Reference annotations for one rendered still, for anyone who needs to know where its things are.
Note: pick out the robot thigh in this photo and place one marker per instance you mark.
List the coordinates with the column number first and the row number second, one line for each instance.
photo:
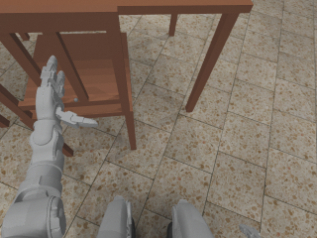
column 190, row 222
column 116, row 219

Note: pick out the robot left forearm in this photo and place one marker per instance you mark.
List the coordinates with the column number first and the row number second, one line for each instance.
column 43, row 177

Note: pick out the chair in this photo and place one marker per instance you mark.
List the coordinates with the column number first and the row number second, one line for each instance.
column 95, row 65

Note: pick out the robot right thigh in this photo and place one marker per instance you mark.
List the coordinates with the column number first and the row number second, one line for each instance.
column 190, row 222

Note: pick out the right robot hand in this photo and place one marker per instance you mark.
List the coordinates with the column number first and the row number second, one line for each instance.
column 250, row 232

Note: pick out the robot left thigh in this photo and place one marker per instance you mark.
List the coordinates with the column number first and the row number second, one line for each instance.
column 116, row 219

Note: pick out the table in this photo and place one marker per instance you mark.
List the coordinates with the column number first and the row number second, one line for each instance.
column 230, row 10

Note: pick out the left robot hand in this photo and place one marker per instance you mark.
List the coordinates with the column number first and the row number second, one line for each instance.
column 49, row 95

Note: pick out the left robot upper arm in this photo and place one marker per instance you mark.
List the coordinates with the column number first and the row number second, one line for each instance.
column 36, row 218

